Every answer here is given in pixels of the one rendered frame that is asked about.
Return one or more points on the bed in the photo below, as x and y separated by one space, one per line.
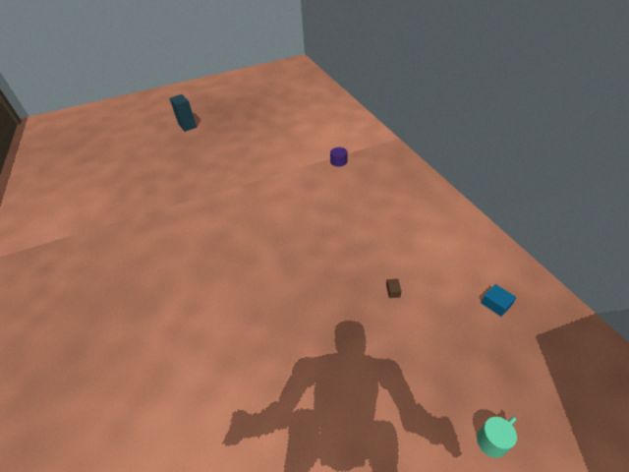
9 120

